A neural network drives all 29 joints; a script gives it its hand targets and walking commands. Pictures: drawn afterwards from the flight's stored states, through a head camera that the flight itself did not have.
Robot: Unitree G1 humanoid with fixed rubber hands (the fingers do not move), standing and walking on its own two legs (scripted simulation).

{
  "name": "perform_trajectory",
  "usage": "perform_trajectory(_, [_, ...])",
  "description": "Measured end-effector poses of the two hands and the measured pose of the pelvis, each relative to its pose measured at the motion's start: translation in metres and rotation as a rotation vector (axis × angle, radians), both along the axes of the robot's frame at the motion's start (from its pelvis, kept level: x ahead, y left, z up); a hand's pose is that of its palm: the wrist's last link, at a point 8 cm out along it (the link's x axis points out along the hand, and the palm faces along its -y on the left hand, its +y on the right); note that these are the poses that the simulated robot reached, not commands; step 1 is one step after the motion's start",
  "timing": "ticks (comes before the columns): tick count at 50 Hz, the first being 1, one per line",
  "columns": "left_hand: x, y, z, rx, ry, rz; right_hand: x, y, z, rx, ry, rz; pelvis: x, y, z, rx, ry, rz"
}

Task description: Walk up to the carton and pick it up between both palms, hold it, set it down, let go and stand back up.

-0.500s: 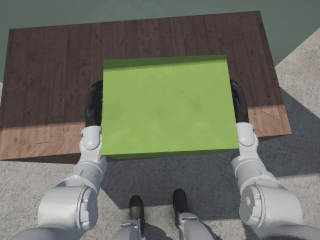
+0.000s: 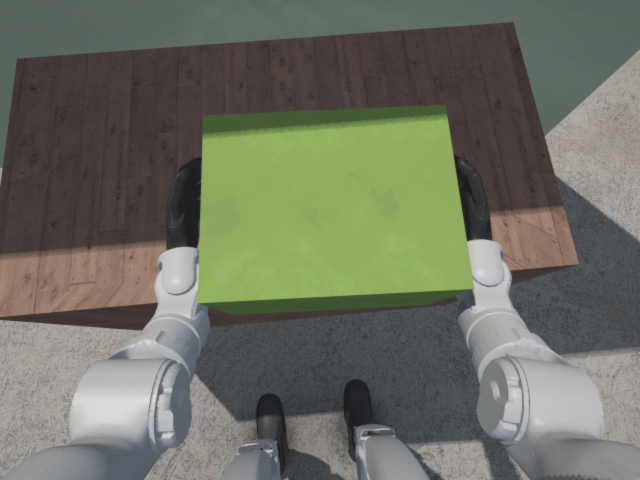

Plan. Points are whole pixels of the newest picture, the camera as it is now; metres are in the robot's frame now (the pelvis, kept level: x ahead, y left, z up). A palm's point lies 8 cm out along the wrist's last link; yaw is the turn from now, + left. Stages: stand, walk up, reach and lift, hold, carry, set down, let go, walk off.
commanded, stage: reach and lift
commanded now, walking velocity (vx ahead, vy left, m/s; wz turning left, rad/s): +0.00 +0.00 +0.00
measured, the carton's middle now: (328, 220) +0.41 -0.04 -0.06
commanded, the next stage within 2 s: none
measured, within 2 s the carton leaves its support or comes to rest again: leaves its support in 0.70 s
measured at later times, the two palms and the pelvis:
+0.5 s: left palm (183, 235) +0.41 +0.14 -0.07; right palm (470, 228) +0.39 -0.22 -0.07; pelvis -0.01 -0.01 -0.01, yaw +0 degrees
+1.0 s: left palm (149, 251) +0.38 +0.16 -0.01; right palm (484, 214) +0.38 -0.20 +0.01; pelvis -0.01 -0.01 +0.00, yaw +4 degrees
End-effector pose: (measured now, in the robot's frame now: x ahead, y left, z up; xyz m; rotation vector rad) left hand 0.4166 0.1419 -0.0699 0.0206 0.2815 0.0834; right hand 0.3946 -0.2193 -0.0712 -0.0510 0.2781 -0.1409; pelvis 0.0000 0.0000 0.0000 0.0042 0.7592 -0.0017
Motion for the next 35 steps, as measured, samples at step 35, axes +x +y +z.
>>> perform_trajectory(35, [-0.023, 0.006, 0.006, 0.027, 0.046, 0.002, -0.02, 0.007, 0.009, -0.026, 0.048, 0.007, -0.011, -0.008, -0.017, -0.004, -0.079, 0.02])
